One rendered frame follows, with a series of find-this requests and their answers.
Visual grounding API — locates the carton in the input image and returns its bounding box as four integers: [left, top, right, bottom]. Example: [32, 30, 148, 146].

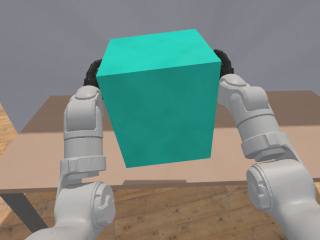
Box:
[96, 29, 222, 168]

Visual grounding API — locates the table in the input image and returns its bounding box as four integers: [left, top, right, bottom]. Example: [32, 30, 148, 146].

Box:
[0, 90, 320, 233]

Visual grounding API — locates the robot right hand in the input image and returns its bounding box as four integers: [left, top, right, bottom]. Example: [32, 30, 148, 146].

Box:
[214, 49, 234, 80]

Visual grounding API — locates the robot left hand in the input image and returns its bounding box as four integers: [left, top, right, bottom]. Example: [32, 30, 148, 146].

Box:
[83, 59, 103, 100]

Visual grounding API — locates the robot left upper arm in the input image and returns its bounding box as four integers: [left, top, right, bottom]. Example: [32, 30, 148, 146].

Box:
[25, 181, 116, 240]

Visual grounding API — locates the robot right forearm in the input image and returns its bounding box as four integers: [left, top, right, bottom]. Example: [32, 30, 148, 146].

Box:
[217, 74, 316, 199]

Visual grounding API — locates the robot left forearm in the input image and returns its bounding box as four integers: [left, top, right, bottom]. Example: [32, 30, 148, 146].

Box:
[54, 85, 107, 222]

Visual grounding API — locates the robot right upper arm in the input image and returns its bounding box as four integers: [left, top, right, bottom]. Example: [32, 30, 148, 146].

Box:
[246, 158, 320, 240]

